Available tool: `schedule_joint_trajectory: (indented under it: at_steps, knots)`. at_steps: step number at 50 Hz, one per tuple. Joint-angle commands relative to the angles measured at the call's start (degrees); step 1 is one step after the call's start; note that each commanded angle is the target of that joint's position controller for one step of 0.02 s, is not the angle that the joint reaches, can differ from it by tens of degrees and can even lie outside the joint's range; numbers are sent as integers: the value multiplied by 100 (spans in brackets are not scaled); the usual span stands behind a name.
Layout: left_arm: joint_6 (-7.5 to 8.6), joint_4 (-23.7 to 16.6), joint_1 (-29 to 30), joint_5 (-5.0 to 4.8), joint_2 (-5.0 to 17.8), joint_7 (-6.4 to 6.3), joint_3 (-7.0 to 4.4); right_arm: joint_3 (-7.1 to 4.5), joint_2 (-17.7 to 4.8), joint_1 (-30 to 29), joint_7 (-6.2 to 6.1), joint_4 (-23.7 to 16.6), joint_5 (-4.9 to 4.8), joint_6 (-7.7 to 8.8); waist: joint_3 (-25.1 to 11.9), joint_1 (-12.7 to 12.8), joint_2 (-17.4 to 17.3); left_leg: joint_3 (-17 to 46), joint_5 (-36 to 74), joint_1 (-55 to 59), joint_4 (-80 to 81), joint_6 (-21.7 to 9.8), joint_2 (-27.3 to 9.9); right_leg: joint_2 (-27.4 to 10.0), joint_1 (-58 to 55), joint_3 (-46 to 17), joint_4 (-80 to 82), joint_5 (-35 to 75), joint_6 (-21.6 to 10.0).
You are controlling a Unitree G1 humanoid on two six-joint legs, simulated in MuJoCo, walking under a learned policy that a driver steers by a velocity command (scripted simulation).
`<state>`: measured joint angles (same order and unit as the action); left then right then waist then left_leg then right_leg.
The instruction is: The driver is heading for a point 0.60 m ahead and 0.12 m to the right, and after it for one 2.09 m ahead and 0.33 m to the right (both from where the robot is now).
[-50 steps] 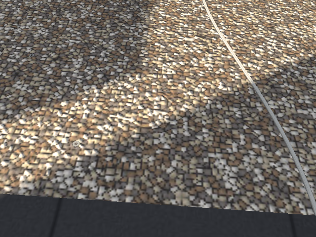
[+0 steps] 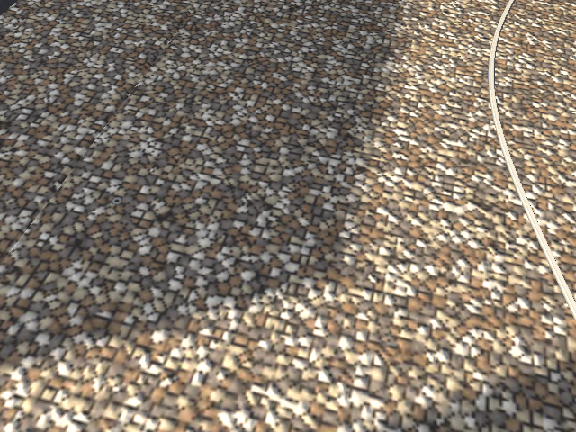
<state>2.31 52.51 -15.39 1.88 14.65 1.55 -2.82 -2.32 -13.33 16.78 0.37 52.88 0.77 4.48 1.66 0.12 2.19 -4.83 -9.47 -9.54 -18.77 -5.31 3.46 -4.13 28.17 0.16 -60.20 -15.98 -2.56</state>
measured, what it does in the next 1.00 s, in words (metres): walks ahead: right foot, then left foot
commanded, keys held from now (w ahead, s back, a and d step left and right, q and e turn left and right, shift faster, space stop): w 1.00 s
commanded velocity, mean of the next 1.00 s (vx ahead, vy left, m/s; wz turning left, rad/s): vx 0.50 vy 0.00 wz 0.00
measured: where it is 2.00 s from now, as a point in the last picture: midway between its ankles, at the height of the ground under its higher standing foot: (300, 238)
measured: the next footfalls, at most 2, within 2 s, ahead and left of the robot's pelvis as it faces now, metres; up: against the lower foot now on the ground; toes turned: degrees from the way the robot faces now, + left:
right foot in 0.34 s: +0.35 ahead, -0.12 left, +0.00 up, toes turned -5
left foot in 0.90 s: +0.65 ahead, +0.06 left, +0.00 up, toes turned +4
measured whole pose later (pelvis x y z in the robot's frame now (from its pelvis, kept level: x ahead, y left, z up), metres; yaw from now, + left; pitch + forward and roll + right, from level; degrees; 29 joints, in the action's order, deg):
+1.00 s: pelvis +0.54 -0.01 -0.01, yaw -1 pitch +0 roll +0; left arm 4.0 58.5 -20.4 0.5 12.4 0.0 -2.5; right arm -3.0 -12.7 7.9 0.5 53.0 1.4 4.0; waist 3.4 1.5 1.2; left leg -6.2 -9.5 -19.5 -28.7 -5.5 1.9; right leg 0.6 15.1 0.6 -64.3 -21.4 -4.6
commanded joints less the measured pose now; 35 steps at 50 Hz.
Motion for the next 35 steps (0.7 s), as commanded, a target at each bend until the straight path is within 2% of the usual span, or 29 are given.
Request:
schedule_joint_trajectory:
  at_steps: [1,6,10,12,14,15,16,17,18,19,20,21,22,23,24,26,28,31,35]
  knots:
    - [-64,-237,-71,32,246,57,-57,-138,-669,239,-13,-99,-46,147,109,106,-540,1265,857,257,1289,-711,-1503,-258,699,-9,220,544,147]
    - [-46,-584,1000,-17,153,65,12,-110,-627,695,-10,148,-38,120,325,-123,-518,878,1393,561,1325,-637,-1341,-220,965,198,1517,1376,256]
    - [-16,-803,1624,-37,151,43,63,-104,-666,1088,-47,363,6,105,408,-312,-561,749,1971,1091,1155,-604,-1449,-34,854,364,2301,1531,116]
    - [13,-893,1760,-38,210,31,54,-112,-707,1159,-84,449,36,84,448,-303,-584,761,2335,1430,979,-580,-1587,29,815,365,2542,1298,-21]
    - [59,-887,1602,-39,270,5,27,-129,-773,1052,-117,491,57,67,378,-156,-613,685,3192,1625,597,-495,-1657,185,413,436,2782,890,-203]
    - [87,-791,1264,-37,329,-30,-10,-141,-825,957,-128,498,67,62,199,15,-654,611,4009,1633,162,-417,-1634,359,-108,510,2897,668,-308]
    - [129,-560,562,-18,409,-75,-69,-149,-859,868,-125,509,60,39,-164,326,-598,487,4548,1561,-674,-331,-1509,561,-949,605,3168,673,-431]
    - [192,-218,-461,59,602,-136,-161,-118,-787,822,-118,477,30,30,-739,715,-406,287,4007,927,-1876,-215,-1252,413,-2349,422,3352,866,-611]
    - [226,-79,-1366,201,1182,-207,-309,-10,-415,1005,-88,251,-98,43,-1539,872,396,-8,1741,-627,-3822,-25,-765,-1108,-4021,-1435,3485,323,-1028]
    - [167,-32,-1366,105,1481,-155,-386,-18,-213,1522,-54,303,-154,38,-1968,577,1281,337,-2233,-2143,-5325,67,221,-2126,-4757,-3855,4291,420,-1641]
    - [117,-105,-733,-93,1129,-127,-323,-138,-661,948,-75,270,-12,-1,-1174,405,325,922,-1778,-2578,-5598,-38,-239,-1768,-4037,-3336,4416,-155,-1409]
    - [129,-204,-178,-125,738,-108,-217,-137,-604,565,-33,151,-4,32,-444,240,94,851,-1215,-2610,-5355,-49,-474,-1563,-3142,-2517,4614,-56,-1249]
    - [162,-211,80,-98,464,-90,-141,-117,-475,417,-14,140,-10,33,-140,89,-32,799,-874,-2408,-5013,-36,-676,-1272,-2578,-1956,4850,303,-1061]
    - [197,-147,121,-118,335,-105,-100,-115,-410,432,6,163,73,-27,26,-45,81,761,-738,-2163,-4760,26,-786,-1048,-2186,-1525,4972,725,-922]
    - [230,-71,94,-121,233,-119,-63,-93,-308,553,45,210,125,-103,10,-160,171,725,-646,-1905,-4601,100,-843,-896,-1952,-1203,5080,965,-842]
    - [324,92,-224,-135,316,-122,-76,-90,-227,465,103,185,139,-186,-12,-204,127,600,-506,-1913,-4452,203,-857,-821,-1907,-934,5177,1538,-904]
    - [361,202,-435,-150,443,-126,-103,-89,-232,42,132,51,139,-233,137,-178,90,500,-167,-2321,-4143,311,-962,-774,-1980,-729,5346,1620,-946]
    - [350,325,-744,-151,396,-127,-74,-74,-250,-723,147,-200,113,-245,330,-18,87,362,398,-2800,-3378,445,-1035,-650,-2211,-494,5452,1897,-917]
    - [349,458,-1071,-138,410,-144,-52,12,-136,-1500,156,-449,64,-211,389,185,124,132,939,-2614,-2188,451,-864,-563,-2488,-217,5388,2452,-833]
